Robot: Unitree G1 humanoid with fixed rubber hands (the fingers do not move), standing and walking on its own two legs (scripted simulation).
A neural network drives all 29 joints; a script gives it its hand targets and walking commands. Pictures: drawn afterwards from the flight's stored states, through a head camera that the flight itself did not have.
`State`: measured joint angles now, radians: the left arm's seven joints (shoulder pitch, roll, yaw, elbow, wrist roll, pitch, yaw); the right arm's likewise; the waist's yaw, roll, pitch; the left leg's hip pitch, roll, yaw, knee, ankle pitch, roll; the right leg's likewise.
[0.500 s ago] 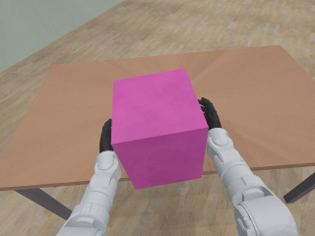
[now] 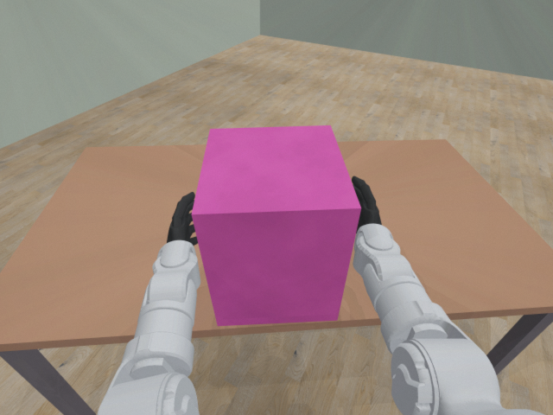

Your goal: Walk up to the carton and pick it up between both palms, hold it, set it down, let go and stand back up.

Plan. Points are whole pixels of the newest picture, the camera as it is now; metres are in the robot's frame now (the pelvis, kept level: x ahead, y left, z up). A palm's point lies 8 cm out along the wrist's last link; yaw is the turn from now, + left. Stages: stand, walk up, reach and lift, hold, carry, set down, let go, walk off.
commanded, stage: reach and lift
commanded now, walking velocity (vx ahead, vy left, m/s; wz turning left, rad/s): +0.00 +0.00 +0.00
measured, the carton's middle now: (274, 225) +0.40 +0.02 +0.10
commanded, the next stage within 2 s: hold in 1.50 s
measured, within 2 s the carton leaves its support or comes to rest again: neither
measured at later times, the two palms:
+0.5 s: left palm (180, 234) +0.36 +0.16 +0.11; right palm (368, 228) +0.37 -0.13 +0.12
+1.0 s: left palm (177, 224) +0.36 +0.16 +0.14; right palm (374, 222) +0.36 -0.13 +0.14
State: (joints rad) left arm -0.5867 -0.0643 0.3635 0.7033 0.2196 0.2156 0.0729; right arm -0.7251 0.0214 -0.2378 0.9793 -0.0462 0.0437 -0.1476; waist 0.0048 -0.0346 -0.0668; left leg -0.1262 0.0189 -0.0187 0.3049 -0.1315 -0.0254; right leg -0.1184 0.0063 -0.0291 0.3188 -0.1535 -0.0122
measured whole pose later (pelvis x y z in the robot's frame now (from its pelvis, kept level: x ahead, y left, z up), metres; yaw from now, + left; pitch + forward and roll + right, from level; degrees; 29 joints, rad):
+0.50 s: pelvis +0.01 +0.01 +0.00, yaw +2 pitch -3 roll -1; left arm -0.43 -0.02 0.14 0.25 0.18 0.44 0.11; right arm -0.52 -0.02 -0.03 0.54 0.16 0.18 -0.20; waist -0.07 -0.05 0.00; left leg -0.15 0.01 -0.06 0.39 -0.19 -0.02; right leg -0.08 0.00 -0.07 0.29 -0.17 0.00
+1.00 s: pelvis +0.00 +0.01 +0.00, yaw +1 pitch -5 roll -1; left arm -0.52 -0.04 0.22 0.26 0.23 0.54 0.05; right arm -0.59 0.02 -0.10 0.54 0.09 0.29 -0.20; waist -0.06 -0.04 0.01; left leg -0.10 0.01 -0.04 0.34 -0.15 -0.01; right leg -0.06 0.00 -0.05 0.31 -0.15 0.00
